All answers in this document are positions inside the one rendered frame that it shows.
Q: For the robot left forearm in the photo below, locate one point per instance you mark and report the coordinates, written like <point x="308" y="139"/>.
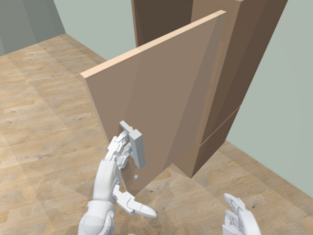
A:
<point x="99" y="218"/>

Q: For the robot right hand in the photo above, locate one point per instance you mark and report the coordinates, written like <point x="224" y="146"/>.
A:
<point x="244" y="223"/>

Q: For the handle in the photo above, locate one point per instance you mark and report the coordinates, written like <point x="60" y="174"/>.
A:
<point x="137" y="146"/>

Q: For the cupboard door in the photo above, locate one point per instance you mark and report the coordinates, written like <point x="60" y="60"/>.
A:
<point x="159" y="89"/>

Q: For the robot left hand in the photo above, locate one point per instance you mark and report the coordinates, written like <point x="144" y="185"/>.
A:
<point x="109" y="172"/>

